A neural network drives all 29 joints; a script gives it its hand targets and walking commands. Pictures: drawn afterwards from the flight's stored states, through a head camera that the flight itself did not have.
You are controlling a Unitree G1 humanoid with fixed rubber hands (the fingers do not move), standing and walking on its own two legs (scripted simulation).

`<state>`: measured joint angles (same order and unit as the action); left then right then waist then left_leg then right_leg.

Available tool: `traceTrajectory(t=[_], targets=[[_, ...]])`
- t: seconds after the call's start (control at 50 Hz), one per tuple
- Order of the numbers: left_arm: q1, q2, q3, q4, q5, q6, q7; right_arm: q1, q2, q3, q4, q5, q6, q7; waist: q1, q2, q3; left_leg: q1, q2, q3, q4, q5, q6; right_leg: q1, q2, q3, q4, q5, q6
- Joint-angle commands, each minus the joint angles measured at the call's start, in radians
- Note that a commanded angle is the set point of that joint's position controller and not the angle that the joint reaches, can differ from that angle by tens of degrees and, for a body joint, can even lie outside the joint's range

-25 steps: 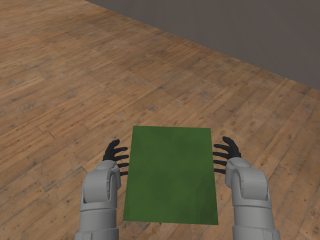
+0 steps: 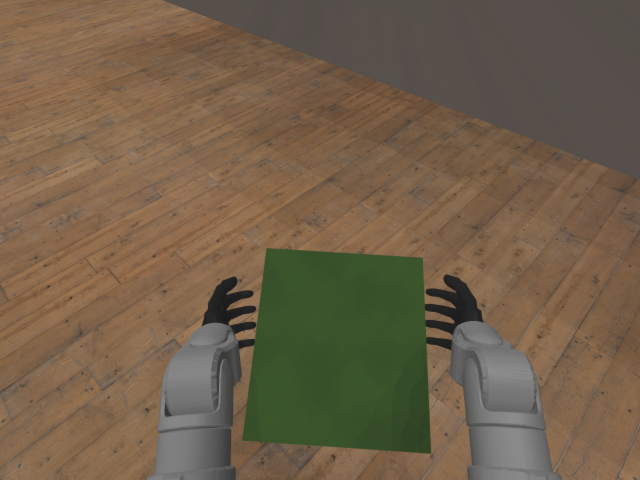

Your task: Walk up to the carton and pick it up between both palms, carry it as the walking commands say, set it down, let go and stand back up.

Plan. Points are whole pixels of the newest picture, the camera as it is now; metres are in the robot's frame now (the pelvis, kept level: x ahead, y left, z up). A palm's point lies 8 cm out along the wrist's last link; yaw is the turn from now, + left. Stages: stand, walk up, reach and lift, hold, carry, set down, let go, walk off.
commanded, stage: carry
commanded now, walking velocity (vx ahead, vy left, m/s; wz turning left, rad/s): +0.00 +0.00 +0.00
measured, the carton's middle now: (337, 349) +0.32 +0.01 -0.04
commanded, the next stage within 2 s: hold in 0.90 s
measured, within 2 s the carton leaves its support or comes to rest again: neither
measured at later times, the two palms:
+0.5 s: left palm (226, 368) +0.24 +0.14 +0.06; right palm (492, 361) +0.25 -0.16 +0.06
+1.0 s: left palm (220, 386) +0.22 +0.14 +0.05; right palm (487, 375) +0.24 -0.16 +0.05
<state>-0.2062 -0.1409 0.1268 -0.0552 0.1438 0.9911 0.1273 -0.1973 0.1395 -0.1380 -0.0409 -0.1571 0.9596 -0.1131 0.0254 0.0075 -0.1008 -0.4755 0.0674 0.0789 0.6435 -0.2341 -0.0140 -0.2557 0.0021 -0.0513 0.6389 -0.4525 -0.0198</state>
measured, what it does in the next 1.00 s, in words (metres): stands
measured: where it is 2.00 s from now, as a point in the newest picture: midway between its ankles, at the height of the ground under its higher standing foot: outside the picture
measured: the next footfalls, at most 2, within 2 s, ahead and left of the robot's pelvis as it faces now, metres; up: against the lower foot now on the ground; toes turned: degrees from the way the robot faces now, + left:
none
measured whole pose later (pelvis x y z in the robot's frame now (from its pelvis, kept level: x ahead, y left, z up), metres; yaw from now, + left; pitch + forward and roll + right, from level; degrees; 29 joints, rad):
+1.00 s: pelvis -0.05 -0.01 +0.01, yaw -3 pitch -1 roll +0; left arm -0.13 -0.13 0.13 0.04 0.21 0.85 0.07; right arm -0.19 0.14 -0.12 0.09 -0.20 0.83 -0.08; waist 0.06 0.01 -0.04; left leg -0.36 0.06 0.00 0.47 -0.09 -0.03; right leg -0.21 0.04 -0.02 0.57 -0.35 -0.04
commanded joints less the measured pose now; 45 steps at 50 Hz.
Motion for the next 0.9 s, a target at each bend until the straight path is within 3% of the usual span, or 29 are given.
traceTrajectory(t=[0.0, 0.02, 0.04, 0.06, 0.08, 0.1, 0.14, 0.2, 0.22, 0.24, 0.26, 0.28, 0.32, 0.36, 0.38, 0.4, 0.44, 0.52, 0.54, 0.6, 0.62, 0.66, 0.72, 0.74, 0.8, 0.82, 0.84, 0.86, 0.88], targets=[[-0.525, -0.915, -0.585, -0.221, -0.351, -0.03, -0.266, -0.484, 0.91, 0.616, -0.233, 0.325, -0.021, 0.232, -0.013, -0.024, -0.452, 0.312, 0.126, -0.121, -0.024, 0.584, 0.071, 0.094, -0.084, 0.034, -0.026, 0.611, 0.01], [-0.443, -0.888, -0.52, -0.071, -0.285, -0.041, -0.259, -0.463, 0.875, 0.571, -0.111, 0.284, -0.022, 0.236, -0.01, 0.025, -0.404, 0.304, 0.121, -0.117, -0.051, 0.534, 0.054, 0.06, -0.093, 0.041, -0.036, 0.563, 0.011], [-0.477, -0.895, -0.631, -0.247, -0.355, -0.032, -0.265, -0.462, 0.892, 0.669, -0.254, 0.341, -0.013, 0.234, -0.002, 0.019, -0.339, 0.301, 0.1, -0.086, -0.053, 0.46, 0.043, 0.007, -0.109, 0.042, -0.072, 0.551, 0.011], [-0.487, -0.865, -0.508, -0.078, -0.278, -0.048, -0.264, -0.417, 0.858, 0.527, -0.034, 0.256, -0.021, 0.236, -0.01, 0.002, -0.36, 0.284, 0.105, -0.102, -0.077, 0.396, 0.038, 0.016, -0.101, 0.043, -0.066, 0.508, 0.007], [-0.375, -0.845, -0.479, -0.04, -0.251, -0.066, -0.266, -0.395, 0.86, 0.549, -0.029, 0.256, -0.04, 0.235, 0.0, -0.096, -0.324, 0.266, 0.108, -0.089, -0.06, 0.359, 0.04, 0.006, -0.109, 0.052, -0.092, 0.554, 0.006], [-0.438, -0.899, -0.531, -0.026, -0.296, -0.068, -0.276, -0.444, 0.829, 0.56, -0.066, 0.272, -0.05, 0.236, -0.007, -0.019, -0.308, 0.256, 0.094, -0.095, -0.09, 0.284, 0.032, 0.014, -0.104, 0.048, -0.099, 0.508, -0.003], [-0.47, -0.937, -0.57, -0.164, -0.316, -0.05, -0.282, -0.571, 0.902, 0.648, -0.263, 0.351, -0.038, 0.242, -0.011, -0.045, -0.355, 0.293, 0.113, -0.111, -0.123, 0.267, 0.042, 0.032, -0.096, 0.049, -0.099, 0.431, -0.004], [-0.534, -0.873, -0.523, -0.118, -0.3, -0.088, -0.272, -0.493, 0.893, 0.543, -0.045, 0.272, -0.059, 0.235, -0.005, -0.041, -0.32, 0.246, 0.092, -0.071, -0.084, 0.212, 0.027, 0.017, -0.138, 0.076, -0.153, 0.568, -0.016], [-0.572, -0.914, -0.619, -0.256, -0.359, -0.056, -0.272, -0.472, 0.922, 0.635, -0.19, 0.335, -0.028, 0.234, -0.015, -0.012, -0.272, 0.269, 0.088, -0.067, -0.113, 0.124, 0.01, -0.011, -0.128, 0.069, -0.161, 0.468, -0.025], [-0.389, -0.792, -0.398, 0.057, -0.193, -0.068, -0.263, -0.338, 0.837, 0.436, 0.132, 0.193, -0.037, 0.231, -0.004, -0.008, -0.252, 0.224, 0.089, -0.107, -0.141, 0.045, 0.009, -0.028, -0.132, 0.106, -0.201, 0.309, -0.036], [-0.553, -0.933, -0.64, -0.29, -0.377, -0.05, -0.266, -0.558, 0.926, 0.702, -0.26, 0.383, -0.018, 0.233, -0.003, -0.005, -0.22, 0.239, 0.083, -0.074, -0.131, 0.067, 0.011, -0.068, -0.156, 0.119, -0.228, 0.322, -0.039], [-0.586, -0.901, -0.566, -0.178, -0.309, -0.035, -0.259, -0.52, 0.939, 0.577, -0.078, 0.328, 0.003, 0.249, -0.008, 0.0, -0.291, 0.258, 0.093, -0.104, -0.152, 0.058, 0.003, -0.038, -0.131, 0.105, -0.21, 0.228, -0.036], [-0.55, -0.89, -0.529, -0.125, -0.285, -0.077, -0.271, -0.531, 0.9, 0.551, -0.063, 0.293, -0.047, 0.244, -0.007, 0.017, -0.292, 0.267, 0.11, -0.104, -0.136, 0.141, 0.012, -0.027, -0.125, 0.092, -0.188, 0.374, -0.045], [-0.547, -0.914, -0.522, -0.016, -0.276, -0.072, -0.274, -0.572, 0.895, 0.524, -0.025, 0.294, -0.055, 0.25, 0.001, 0.074, -0.264, 0.266, 0.084, -0.072, -0.151, 0.072, 0.008, -0.057, -0.129, 0.104, -0.222, 0.262, -0.05], [-0.606, -0.977, -0.649, -0.26, -0.387, -0.052, -0.277, -0.636, 0.964, 0.679, -0.265, 0.4, -0.025, 0.249, -0.004, -0.005, -0.232, 0.25, 0.078, -0.045, -0.131, 0.123, -0.004, -0.065, -0.144, 0.117, -0.226, 0.316, -0.05], [-0.615, -0.941, -0.527, -0.088, -0.322, -0.063, -0.281, -0.577, 0.912, 0.55, -0.072, 0.304, -0.031, 0.245, -0.003, -0.014, -0.256, 0.201, 0.076, -0.078, -0.113, 0.066, -0.002, -0.023, -0.15, 0.136, -0.252, 0.345, -0.043], [-0.598, -0.936, -0.592, -0.159, -0.356, -0.065, -0.265, -0.531, 0.924, 0.605, -0.086, 0.349, -0.029, 0.242, -0.004, -0.074, -0.252, 0.214, 0.064, -0.044, -0.122, 0.081, -0.005, 0.004, -0.161, 0.104, -0.238, 0.411, -0.056], [-0.545, -0.925, -0.566, -0.094, -0.326, -0.037, -0.276, -0.508, 0.918, 0.582, -0.082, 0.328, -0.011, 0.257, -0.005, 0.064, -0.325, 0.265, 0.107, -0.073, -0.139, 0.193, 0.008, 0.027, -0.129, 0.083, -0.16, 0.429, -0.052], [-0.568, -0.916, -0.522, -0.071, -0.297, -0.069, -0.276, -0.523, 0.918, 0.532, 0.009, 0.293, -0.032, 0.249, 0.0, -0.014, -0.379, 0.281, 0.109, -0.1, -0.125, 0.243, 0.024, 0.057, -0.116, 0.073, -0.145, 0.444, -0.037], [-0.562, -0.943, -0.621, -0.205, -0.349, -0.071, -0.276, -0.587, 0.977, 0.643, -0.188, 0.369, -0.043, 0.249, -0.004, -0.046, -0.339, 0.271, 0.122, -0.079, -0.114, 0.353, 0.025, 0.024, -0.114, 0.047, -0.104, 0.519, -0.026], [-0.52, -0.945, -0.575, -0.07, -0.319, -0.051, -0.276, -0.479, 0.897, 0.544, -0.064, 0.293, -0.029, 0.251, -0.01, 0.069, -0.372, 0.295, 0.121, -0.106, -0.13, 0.324, 0.016, 0.02, -0.108, 0.073, -0.109, 0.468, -0.036], [-0.541, -0.945, -0.598, -0.167, -0.352, -0.065, -0.276, -0.506, 0.939, 0.628, -0.131, 0.342, -0.03, 0.253, -0.009, -0.035, -0.342, 0.243, 0.117, -0.083, -0.097, 0.343, 0.023, 0.077, -0.114, 0.057, -0.1, 0.562, -0.028], [-0.534, -0.87, -0.464, -0.012, -0.236, -0.128, -0.268, -0.458, 0.874, 0.472, 0.053, 0.221, -0.105, 0.249, 0.006, 0.025, -0.39, 0.286, 0.102, -0.062, -0.11, 0.269, 0.03, 0.028, -0.131, 0.081, -0.119, 0.5, -0.019], [-0.505, -0.914, -0.613, -0.192, -0.334, -0.102, -0.27, -0.515, 0.939, 0.631, -0.165, 0.323, -0.08, 0.25, 0.001, 0.016, -0.314, 0.256, 0.115, -0.075, -0.111, 0.274, 0.031, 0.01, -0.13, 0.084, -0.134, 0.492, -0.027], [-0.517, -0.858, -0.471, -0.025, -0.233, -0.117, -0.273, -0.453, 0.905, 0.498, 0.059, 0.232, -0.085, 0.254, -0.001, -0.004, -0.32, 0.237, 0.097, -0.069, -0.121, 0.201, 0.016, 0.025, -0.14, 0.102, -0.152, 0.477, -0.027], [-0.511, -0.888, -0.576, -0.201, -0.333, -0.116, -0.275, -0.489, 0.92, 0.622, -0.158, 0.315, -0.094, 0.242, -0.003, -0.063, -0.37, 0.259, 0.096, -0.081, -0.11, 0.246, 0.017, 0.047, -0.132, 0.08, -0.149, 0.568, -0.027], [-0.524, -0.903, -0.529, -0.08, -0.275, -0.111, -0.275, -0.544, 0.908, 0.558, -0.091, 0.276, -0.093, 0.242, -0.006, 0.024, -0.371, 0.294, 0.111, -0.082, -0.136, 0.305, 0.026, -0.003, -0.123, 0.08, -0.136, 0.46, -0.027], [-0.535, -0.935, -0.655, -0.313, -0.384, -0.086, -0.276, -0.534, 0.937, 0.684, -0.292, 0.372, -0.072, 0.235, -0.001, 0.019, -0.363, 0.255, 0.104, -0.072, -0.093, 0.34, 0.022, 0.08, -0.131, 0.071, -0.137, 0.606, -0.013], [-0.532, -0.901, -0.54, -0.149, -0.3, -0.093, -0.274, -0.6, 0.93, 0.578, -0.125, 0.311, -0.066, 0.239, 0.008, -0.033, -0.337, 0.204, 0.085, -0.031, -0.063, 0.271, 0.018, 0.094, -0.163, 0.087, -0.141, 0.735, 0.003]])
